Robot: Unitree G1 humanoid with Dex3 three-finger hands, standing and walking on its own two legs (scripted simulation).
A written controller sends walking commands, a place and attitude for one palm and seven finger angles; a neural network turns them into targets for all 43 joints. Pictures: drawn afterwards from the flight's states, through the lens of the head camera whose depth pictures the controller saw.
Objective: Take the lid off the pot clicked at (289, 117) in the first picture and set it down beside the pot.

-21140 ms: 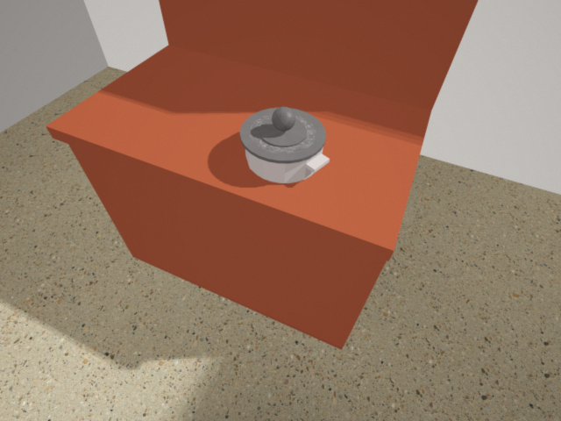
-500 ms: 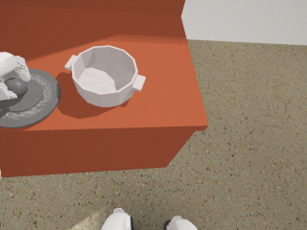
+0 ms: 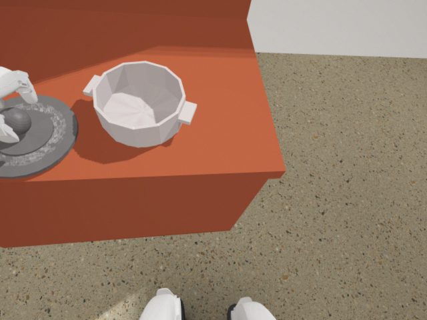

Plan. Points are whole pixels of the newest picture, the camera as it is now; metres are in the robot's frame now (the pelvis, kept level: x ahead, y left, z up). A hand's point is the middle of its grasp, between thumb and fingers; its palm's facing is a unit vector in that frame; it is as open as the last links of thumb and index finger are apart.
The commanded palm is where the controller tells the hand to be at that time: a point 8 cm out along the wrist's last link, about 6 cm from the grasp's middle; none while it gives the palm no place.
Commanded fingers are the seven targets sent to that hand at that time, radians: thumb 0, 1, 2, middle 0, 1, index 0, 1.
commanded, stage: open the fingers wide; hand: left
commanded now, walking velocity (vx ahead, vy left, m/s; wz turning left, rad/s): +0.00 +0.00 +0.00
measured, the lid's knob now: (14, 121) +0.49 +0.36 +0.01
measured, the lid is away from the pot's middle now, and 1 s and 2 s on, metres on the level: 0.24 0.24 0.24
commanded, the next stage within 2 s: raise the empty hand in 0.24 s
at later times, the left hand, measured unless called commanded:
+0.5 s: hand out of the picture +0.46 +0.35 +0.06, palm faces -0.44 -0.13 -0.89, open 11.0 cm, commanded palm +0.51 +0.34 +0.13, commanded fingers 0.00 0.05 0.51 -0.31 -0.94 -0.31 -0.94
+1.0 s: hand out of the picture +0.46 +0.36 +0.11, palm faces -0.42 -0.14 -0.90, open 11.0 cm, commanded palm +0.50 +0.35 +0.18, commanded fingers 0.00 0.05 0.51 -0.31 -0.94 -0.31 -0.94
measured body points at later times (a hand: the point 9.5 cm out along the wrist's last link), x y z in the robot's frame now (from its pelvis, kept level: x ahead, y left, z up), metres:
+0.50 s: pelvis +0.01 +0.00 +0.00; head +0.12 +0.04 +0.43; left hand +0.48 +0.36 +0.11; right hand +0.01 -0.29 -0.10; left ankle +0.04 +0.06 -0.70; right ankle +0.00 -0.18 -0.69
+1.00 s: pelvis +0.01 +0.00 +0.01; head +0.11 +0.04 +0.45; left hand +0.48 +0.37 +0.16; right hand +0.02 -0.28 -0.09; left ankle +0.04 +0.06 -0.70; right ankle +0.00 -0.18 -0.69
